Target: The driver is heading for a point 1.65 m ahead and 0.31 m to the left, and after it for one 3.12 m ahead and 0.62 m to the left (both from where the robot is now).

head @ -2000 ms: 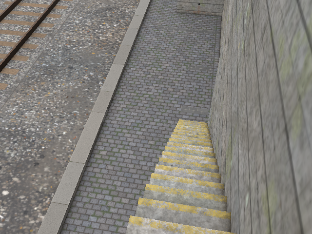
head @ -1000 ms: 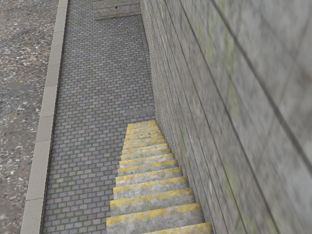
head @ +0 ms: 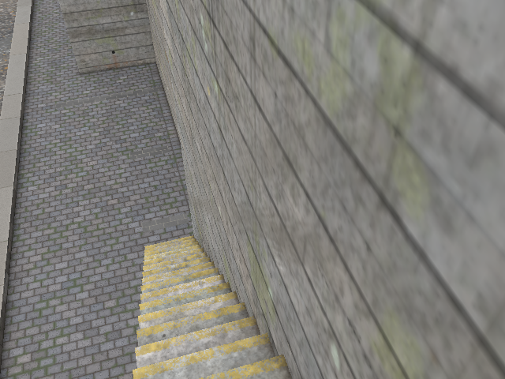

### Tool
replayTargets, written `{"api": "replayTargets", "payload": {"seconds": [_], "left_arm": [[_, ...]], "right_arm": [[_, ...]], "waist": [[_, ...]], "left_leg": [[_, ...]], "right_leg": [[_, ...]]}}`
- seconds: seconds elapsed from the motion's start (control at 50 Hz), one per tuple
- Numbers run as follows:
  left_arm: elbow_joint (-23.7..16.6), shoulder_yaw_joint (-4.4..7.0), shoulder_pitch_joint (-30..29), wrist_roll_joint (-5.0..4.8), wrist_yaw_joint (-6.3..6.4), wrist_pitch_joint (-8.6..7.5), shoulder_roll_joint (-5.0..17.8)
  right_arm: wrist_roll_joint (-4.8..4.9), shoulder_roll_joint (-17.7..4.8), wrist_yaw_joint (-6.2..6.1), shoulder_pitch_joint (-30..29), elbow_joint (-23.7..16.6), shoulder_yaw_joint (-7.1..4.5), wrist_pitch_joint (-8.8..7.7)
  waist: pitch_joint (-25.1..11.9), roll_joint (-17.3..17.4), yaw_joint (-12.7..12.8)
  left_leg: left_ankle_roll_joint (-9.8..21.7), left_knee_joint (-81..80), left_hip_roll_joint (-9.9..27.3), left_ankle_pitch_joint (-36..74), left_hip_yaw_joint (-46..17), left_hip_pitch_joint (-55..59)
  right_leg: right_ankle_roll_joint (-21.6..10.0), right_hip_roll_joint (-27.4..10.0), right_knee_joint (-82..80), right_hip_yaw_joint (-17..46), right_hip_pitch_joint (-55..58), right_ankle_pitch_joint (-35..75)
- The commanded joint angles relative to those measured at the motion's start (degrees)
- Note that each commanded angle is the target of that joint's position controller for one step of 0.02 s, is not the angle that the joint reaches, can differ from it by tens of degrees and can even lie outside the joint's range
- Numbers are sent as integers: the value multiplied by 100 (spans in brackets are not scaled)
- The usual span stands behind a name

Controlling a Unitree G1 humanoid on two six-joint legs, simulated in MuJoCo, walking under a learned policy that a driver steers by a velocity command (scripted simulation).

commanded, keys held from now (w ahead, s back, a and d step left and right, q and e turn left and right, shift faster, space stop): w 0.20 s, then w+q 0.72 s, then w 0.08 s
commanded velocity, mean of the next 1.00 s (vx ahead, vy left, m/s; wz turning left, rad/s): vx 0.40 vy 0.02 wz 0.33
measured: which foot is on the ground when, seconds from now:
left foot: down 0.00-0.12, up 0.14-0.56, down 0.58-1.00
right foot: up 0.00-0.14, down 0.16-0.62, up 0.64-1.00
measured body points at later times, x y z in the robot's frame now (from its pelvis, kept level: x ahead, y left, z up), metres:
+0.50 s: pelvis +0.19 -0.04 -0.20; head +0.18 -0.10 +0.25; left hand +0.12 +0.19 -0.32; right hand +0.34 -0.25 -0.35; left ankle +0.22 +0.16 -0.81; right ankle +0.18 -0.18 -0.91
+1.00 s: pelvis +0.32 -0.03 -0.30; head +0.32 -0.05 +0.15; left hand +0.33 +0.28 -0.38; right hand +0.42 -0.28 -0.44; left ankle +0.16 +0.15 -0.90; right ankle +0.44 -0.12 -1.04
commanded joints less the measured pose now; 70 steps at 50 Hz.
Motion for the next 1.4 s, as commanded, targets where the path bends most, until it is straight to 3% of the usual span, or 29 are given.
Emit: {"api": "replayTargets", "payload": {"seconds": [0.02, 0.08, 0.14, 0.16, 0.18, 0.2, 0.22, 0.24, 0.28, 0.34, 0.38, 0.5, 0.52, 0.54, 0.6, 0.64, 0.68, 0.7, 0.76, 0.86, 0.96, 1.0, 1.04, 1.06, 1.08, 1.12, 1.22, 1.3, 1.4], "left_arm": [[-157, -18, -584, -25, -54, 95, 24], [113, 207, 410, 58, 301, 92, 458], [875, 535, 2738, -132, 169, -272, 1095], [1050, 555, 3236, -61, 213, -132, 1159], [1113, 309, 3631, 243, 93, -143, 999], [1205, 340, 3520, -16, -18, -142, 1340], [968, 223, 3047, -200, -62, -51, 1140], [814, 156, 2637, -154, -61, -4, 1111], [601, 103, 1753, -47, 159, 51, 1311], [380, -35, 1728, 115, 457, -144, 698], [191, -208, 1259, 129, 595, -203, 253], [-21, 166, 1863, 112, 621, -75, 962], [-19, -13, 1559, 104, 622, -58, 312], [-111, 37, 1421, 83, 602, -71, 421], [-51, 266, 1440, -77, 519, -67, 782], [-619, 265, 1265, 42, 545, -137, 682], [-1119, 256, 229, -323, 655, -330, 454], [-1185, 279, -271, -453, 725, -289, 487], [-595, 405, 908, -69, 744, 67, 642], [-1090, 224, 182, 129, 242, 83, 68], [-1004, 377, 1529, -84, 273, 171, 402], [-643, 366, 2642, -27, 373, 108, 451], [201, 302, 4129, -47, 301, 17, 711], [419, 246, 3811, -305, 206, 35, 926], [465, 401, 3460, -488, 190, 50, 1639], [502, 295, 2824, -455, 241, -63, 1025], [426, -213, 1839, -334, 757, -157, -178], [132, 15, 1731, -293, 662, -220, 701], [306, 300, 2272, -259, 453, -131, 407]], "right_arm": [[23, -778, 67, 69, -185, -243, 169], [97, -648, 13, -3, -85, -262, 234], [-78, -448, 71, -748, -108, -214, 371], [244, -282, 182, -466, -119, -244, 271], [375, 317, 195, 380, 315, -173, 496], [278, 311, 233, 1335, 214, -200, 562], [268, 1, 213, 996, -58, -186, 634], [393, -148, 195, 523, -154, -240, 706], [471, -273, -32, -330, -836, -177, 1014], [341, -512, -115, -721, -1120, -216, 1209], [294, -32, -18, -703, -1190, -109, 1251], [154, -284, -82, -1581, -1266, -180, 1137], [137, 40, -101, -1752, -1223, -26, 1103], [61, 152, -92, -1790, -1277, 30, 1058], [146, -436, -25, -859, -975, -279, 733], [438, -1442, 98, -77, -665, -618, 593], [240, -1809, 306, 486, -644, -771, 411], [252, -1516, 283, 28, -876, -657, 332], [22, -961, 111, -1908, -1675, -440, 459], [311, -693, -433, -826, -1488, -421, 477], [206, -378, -161, -447, -1531, -292, 679], [486, -138, -94, -396, -1332, -161, 670], [562, 428, 190, -610, -1249, -174, 439], [584, 510, 224, 794, -1043, -285, 379], [686, 560, 193, 1059, -1230, -202, 270], [610, -79, -4, -892, -1837, -247, 359], [293, 277, 106, -529, -2024, -117, 643], [311, 287, 221, -915, -2040, -62, 626], [177, 45, 156, -1053, -2098, -120, 317]], "waist": [[977, 240, -185], [843, 535, -91], [-40, 478, 1077], [-50, -780, 1061], [-171, -1390, 1153], [-463, -2467, 411], [-958, -1659, 425], [-783, -698, 397], [-214, -489, 161], [445, -800, 254], [567, -1005, 57], [996, -1126, 524], [1069, -1406, 549], [1021, -1560, 514], [722, -879, 202], [910, 1626, 194], [161, 2027, -324], [588, 1198, -163], [152, 950, 1006], [296, -57, 782], [68, 965, 863], [220, 680, 1404], [409, -1184, 1620], [441, -2695, 543], [213, -3553, 133], [1458, -1456, 499], [1611, -846, 9], [1471, -721, 233], [976, -581, 548]], "left_leg": [[638, -620, 761, 791, -1105, -1508], [476, 954, 402, 853, -1162, -449], [187, 3693, 39, 1579, -1056, -963], [-371, 6153, -558, -965, -628, -1567], [-406, 8324, -1147, -3055, -801, -3753], [-592, 8888, -712, -2886, -1123, -4568], [-724, 8303, -422, -1887, -1351, -4354], [-635, 8349, -334, -996, -1391, -4388], [-543, 7475, -88, 768, -1561, -4612], [-493, 6020, -113, 2095, -1664, -4189], [-666, 4117, 67, 3088, -1586, -3082], [-719, 2920, -62, 3364, -627, -2509], [-737, 2560, 16, 2617, -466, -1774], [-724, 2316, 39, 2373, -381, -1298], [-150, 319, -263, 2730, 31, -228], [1198, -887, 391, 5489, -2744, 782], [2059, -1524, 1221, 3983, -4868, 924], [1972, -1447, 1419, 3135, -5063, 450], [1271, -888, 940, 3038, -3489, -1297], [747, 121, -200, 90, -2153, -3231], [688, 1890, -82, -566, -2249, -2912], [54, 4187, -467, -84, -1677, -2968], [-232, 7395, -1137, -2062, -1203, -4852], [-278, 7992, -907, -1771, -1156, -5313], [-337, 8366, -544, -1322, -1174, -5723], [2, 7917, -149, -388, -1158, -6298], [-219, 4666, 309, 3350, -1462, -5223], [-807, 3870, 259, 3979, -446, -2714], [-237, 1566, 150, 2438, 273, -1802]], "right_leg": [[41, 285, -990, -356, 877, 179], [49, -224, -2457, 149, 1303, 811], [112, -597, -2140, -219, 3302, 1690], [-464, -942, -2148, -106, 3694, 2208], [-4, -984, 126, -231, 5333, 3506], [-621, -1563, 1223, 417, 5451, 4858], [-802, -1754, 647, 844, 4910, 2903], [-921, -2027, 199, 1020, 4243, 1979], [-1321, -2556, -1160, 2288, 2525, -868], [-1011, -1917, -1039, 932, 1474, -1278], [-764, -1535, -1077, 220, 698, -2511], [-651, -1439, -260, -545, 918, -1766], [-722, -1441, -692, -785, 580, -1490], [-707, -1413, -573, -867, 464, -1585], [-390, -739, 1504, -1621, 600, -2129], [366, 96, 4591, -1437, -1901, -6061], [213, 137, 4779, 140, -3071, -6427], [258, 16, 4090, 452, -3124, -6246], [254, -11, 3364, 138, -670, -3918], [-72, 409, 0, 35, 1601, 558], [-246, -112, -842, 74, 2662, -1018], [-277, -398, -2291, 187, 3184, -1517], [400, -598, -309, 92, 4535, 838], [640, -599, 466, 574, 4136, 855], [-239, -1568, -395, 2648, 3705, -1136], [-737, -1617, -2053, 3829, 2282, -5266], [-917, -857, -829, 1908, 307, -5178], [-1297, -807, -1057, 1187, -587, -3917], [-1568, -716, 49, 433, 1354, -639]]}}
Keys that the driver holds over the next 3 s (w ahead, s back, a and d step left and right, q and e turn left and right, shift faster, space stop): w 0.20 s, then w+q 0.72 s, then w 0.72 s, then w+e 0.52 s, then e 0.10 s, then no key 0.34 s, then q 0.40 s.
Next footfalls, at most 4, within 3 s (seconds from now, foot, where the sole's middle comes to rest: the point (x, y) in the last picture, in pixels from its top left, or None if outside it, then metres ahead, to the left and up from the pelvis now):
0.16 right None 0.22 -0.18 -0.94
0.58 left None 0.20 0.16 -0.94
1.02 right None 0.44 -0.13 -1.15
1.42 left None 0.45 0.20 -1.15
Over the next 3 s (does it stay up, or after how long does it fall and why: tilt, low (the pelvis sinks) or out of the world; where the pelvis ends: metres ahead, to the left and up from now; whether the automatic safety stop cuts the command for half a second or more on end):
stays up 1.04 0.19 -1.01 its command is cut before an obstacle after 0.2 s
